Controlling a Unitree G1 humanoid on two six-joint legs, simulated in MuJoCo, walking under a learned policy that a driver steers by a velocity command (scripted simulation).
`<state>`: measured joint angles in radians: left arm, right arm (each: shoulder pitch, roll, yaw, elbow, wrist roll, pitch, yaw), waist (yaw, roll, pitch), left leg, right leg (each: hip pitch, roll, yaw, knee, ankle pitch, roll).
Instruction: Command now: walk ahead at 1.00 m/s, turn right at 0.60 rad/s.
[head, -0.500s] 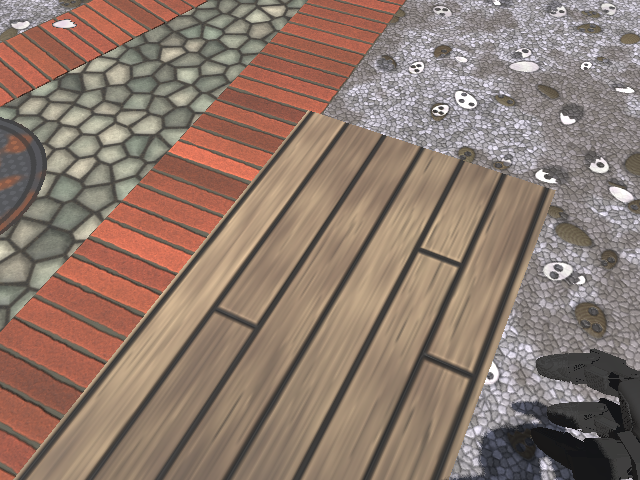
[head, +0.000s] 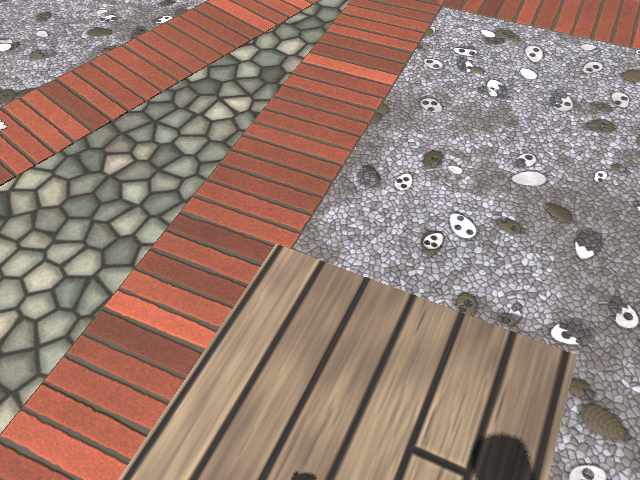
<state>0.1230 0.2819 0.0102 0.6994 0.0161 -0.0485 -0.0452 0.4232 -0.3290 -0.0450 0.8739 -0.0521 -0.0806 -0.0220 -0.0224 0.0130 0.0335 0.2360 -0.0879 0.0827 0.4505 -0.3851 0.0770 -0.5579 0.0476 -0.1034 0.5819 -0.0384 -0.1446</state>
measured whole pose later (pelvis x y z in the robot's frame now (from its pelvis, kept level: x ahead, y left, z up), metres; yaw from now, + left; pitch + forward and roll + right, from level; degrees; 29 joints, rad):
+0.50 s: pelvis +0.48 -0.03 +0.02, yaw -25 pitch +3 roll +1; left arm 0.36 0.37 0.08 0.80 0.00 -0.04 -0.01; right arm 0.10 -0.29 0.00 0.63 -0.06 -0.08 -0.02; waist 0.07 -0.03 0.02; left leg -0.43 0.02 0.02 0.60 -0.21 -0.03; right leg -0.27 0.09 0.11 1.21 -0.37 -0.11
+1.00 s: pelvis +0.86 -0.28 +0.01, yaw -53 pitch +0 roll -2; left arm 0.33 0.33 0.06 0.78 0.02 -0.01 0.00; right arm 0.21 -0.22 0.02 0.68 -0.05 -0.08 0.00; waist -0.01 -0.01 0.05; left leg -0.48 0.10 -0.07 1.36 -0.37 -0.04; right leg -0.29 0.22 -0.03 0.57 -0.27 -0.19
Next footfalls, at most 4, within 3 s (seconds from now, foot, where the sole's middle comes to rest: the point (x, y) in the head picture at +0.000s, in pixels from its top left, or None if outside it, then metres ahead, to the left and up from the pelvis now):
0.40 left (304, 400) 0.63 0.06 -0.74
0.86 right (466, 297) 0.88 -0.33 -0.74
1.26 left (529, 176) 1.28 -0.57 -0.74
1.70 right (615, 174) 1.29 -0.82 -0.74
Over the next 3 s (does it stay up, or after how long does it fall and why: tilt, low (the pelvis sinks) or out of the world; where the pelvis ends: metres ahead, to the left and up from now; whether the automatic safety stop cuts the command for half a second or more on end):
stays up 1.29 -0.66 0.03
